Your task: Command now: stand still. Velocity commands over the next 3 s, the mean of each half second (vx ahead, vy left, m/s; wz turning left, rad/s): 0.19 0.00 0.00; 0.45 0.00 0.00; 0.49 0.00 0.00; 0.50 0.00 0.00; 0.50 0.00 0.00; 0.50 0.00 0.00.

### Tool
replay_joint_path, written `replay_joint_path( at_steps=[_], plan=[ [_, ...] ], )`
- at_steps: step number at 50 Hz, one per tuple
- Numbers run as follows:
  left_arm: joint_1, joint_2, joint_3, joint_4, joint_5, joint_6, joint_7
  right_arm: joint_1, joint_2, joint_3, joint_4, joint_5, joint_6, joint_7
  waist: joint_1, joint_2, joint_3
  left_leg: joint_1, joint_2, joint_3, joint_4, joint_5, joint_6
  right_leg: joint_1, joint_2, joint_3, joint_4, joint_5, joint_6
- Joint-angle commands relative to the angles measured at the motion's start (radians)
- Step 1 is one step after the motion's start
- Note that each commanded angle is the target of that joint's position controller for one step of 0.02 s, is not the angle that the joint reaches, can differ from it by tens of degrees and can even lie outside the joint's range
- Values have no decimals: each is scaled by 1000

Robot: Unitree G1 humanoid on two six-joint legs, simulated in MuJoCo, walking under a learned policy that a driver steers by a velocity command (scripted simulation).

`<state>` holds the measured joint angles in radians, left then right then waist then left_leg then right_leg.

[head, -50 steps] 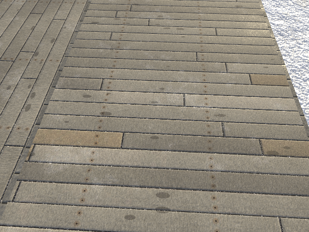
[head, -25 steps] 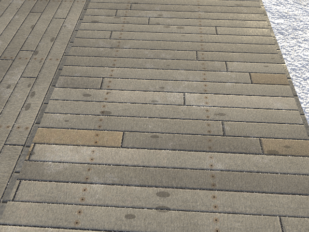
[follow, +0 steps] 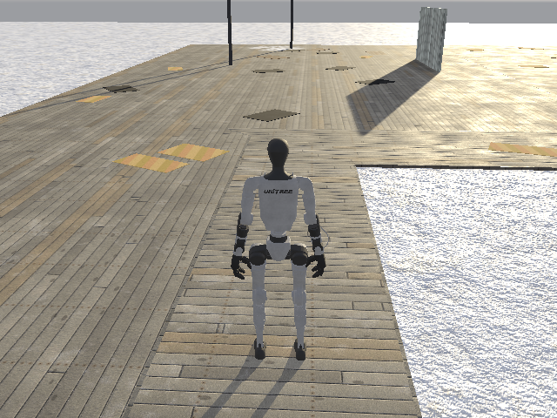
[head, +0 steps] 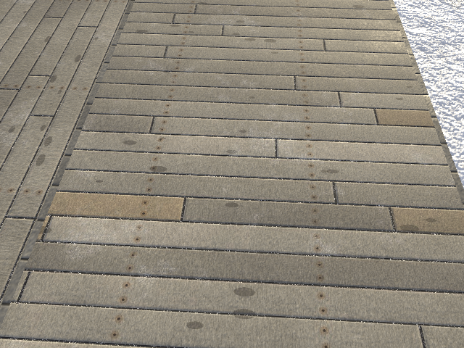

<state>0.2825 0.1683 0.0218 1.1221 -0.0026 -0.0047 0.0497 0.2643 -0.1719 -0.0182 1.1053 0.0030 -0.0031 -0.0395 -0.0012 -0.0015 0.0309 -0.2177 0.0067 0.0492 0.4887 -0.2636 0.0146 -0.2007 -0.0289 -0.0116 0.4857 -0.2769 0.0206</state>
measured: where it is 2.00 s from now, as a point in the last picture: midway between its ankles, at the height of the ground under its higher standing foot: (258, 233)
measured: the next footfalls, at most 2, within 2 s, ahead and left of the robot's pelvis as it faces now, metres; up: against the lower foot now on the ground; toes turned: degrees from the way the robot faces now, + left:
left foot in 0.88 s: +0.46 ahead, +0.07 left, +0.00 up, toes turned +2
right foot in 1.42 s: +0.76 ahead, -0.18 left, +0.00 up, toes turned -4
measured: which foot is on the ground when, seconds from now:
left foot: down 0.00-0.40, up 0.42-0.86, down 0.88-1.00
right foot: down 0.00-0.88, up 0.90-1.00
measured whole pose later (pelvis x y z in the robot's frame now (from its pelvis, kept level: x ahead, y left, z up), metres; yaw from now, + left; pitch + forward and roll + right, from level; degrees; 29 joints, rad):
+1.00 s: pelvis +0.35 -0.01 -0.01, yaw -1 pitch +1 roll +1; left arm 0.35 0.22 0.04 1.01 -0.03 -0.12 0.01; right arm 0.11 -0.24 -0.06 0.94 0.01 -0.11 0.04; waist 0.00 -0.02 0.04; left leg -0.38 -0.05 0.09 0.49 -0.13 0.08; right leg -0.35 -0.04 0.05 1.27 -0.37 -0.05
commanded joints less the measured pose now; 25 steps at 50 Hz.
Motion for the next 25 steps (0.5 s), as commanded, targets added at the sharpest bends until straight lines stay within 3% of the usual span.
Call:
replay_joint_path(
  at_steps=[1,6,7,9,10,12,13,15,16,17,18,19,20,21,22,23,24,25],
  plan=[
    [71,85,13,-12,0,-4,3,60,-87,-13,-16,0,-5,-3,0,1,23,5,32,-36,-88,132,23,-39,-6,3,-77,133,-25],
    [76,83,13,-13,0,-4,3,65,-85,-14,-17,1,-5,-3,0,1,25,4,32,-36,-87,132,22,-39,-6,3,-76,133,-25],
    [96,74,11,-2,-1,-2,3,85,-81,-13,-7,1,-3,-4,0,6,0,15,23,-29,-92,22,27,-30,9,-13,-70,37,-28],
    [93,85,19,-10,-12,-2,7,95,-123,-30,-9,17,1,-9,-8,38,46,-34,34,-64,-110,-372,68,-108,47,-52,2,-269,-54],
    [71,85,20,-26,-13,-9,7,106,-137,-36,-15,21,-4,-10,-17,60,92,-61,81,-132,-150,-508,99,-179,45,-51,43,-342,-68],
    [25,40,12,-61,-16,-39,-5,183,-188,-56,-6,29,-25,-4,-46,170,118,-10,255,-385,-278,-641,192,-299,46,-83,232,-236,-74],
    [-1,40,13,-76,-18,-53,-14,195,-204,-64,-6,26,-36,-3,-52,188,131,-37,335,-505,-330,-630,240,-314,13,-49,336,-189,-89],
    [-17,56,21,-99,-29,-72,-29,139,-194,-63,-37,11,-58,1,-24,159,128,-38,373,-540,-348,-531,248,-366,-39,15,440,-274,-120],
    [-4,60,23,-104,-35,-79,-33,92,-193,-62,-57,23,-65,4,2,154,117,-42,354,-485,-335,-468,216,-338,-59,30,360,-280,-134],
    [25,65,28,-94,-36,-87,-34,35,-189,-61,-76,37,-66,6,35,135,104,-82,295,-376,-312,-386,170,-227,-48,3,207,-238,-142],
    [92,57,34,-58,-31,-92,-34,-8,-192,-62,-86,46,-59,10,76,114,81,-162,216,-250,-256,-318,135,-44,8,-73,54,-106,-135],
    [174,61,45,-11,-22,-89,-34,0,-189,-63,-87,45,-52,12,94,83,59,-229,153,-170,-167,-283,116,103,67,-120,9,1,-107],
    [270,77,55,20,-15,-84,-36,-11,-168,-57,-96,41,-54,14,123,18,38,-307,108,-106,-21,-215,91,216,37,-59,-15,7,-103],
    [403,155,76,30,-14,-83,-30,-35,-97,-37,-119,23,-63,23,160,-231,-15,-435,22,17,369,-148,31,328,-189,279,-180,-118,-167],
    [452,224,78,18,-7,-99,-43,-44,-64,-32,-152,31,-84,22,149,-342,-10,-631,-49,-35,617,-279,35,354,-367,691,-335,-260,-302],
    [367,184,59,3,0,-117,-45,-60,-79,-33,-162,50,-100,26,98,-211,61,-726,24,-120,774,-235,62,297,-403,730,-337,-333,-323],
    [280,139,44,-25,-5,-126,-50,-66,-99,-33,-167,53,-111,34,63,-119,98,-786,67,-136,818,-116,83,286,-363,611,-320,-293,-287],
    [213,130,35,-46,-5,-126,-59,-61,-115,-39,-158,40,-118,37,38,-69,94,-765,96,-121,788,-21,89,258,-309,480,-324,-170,-245]
  ],
)
Over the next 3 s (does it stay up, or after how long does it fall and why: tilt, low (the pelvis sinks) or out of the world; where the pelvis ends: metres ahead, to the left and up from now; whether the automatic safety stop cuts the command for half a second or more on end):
stays up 1.47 -0.07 0.00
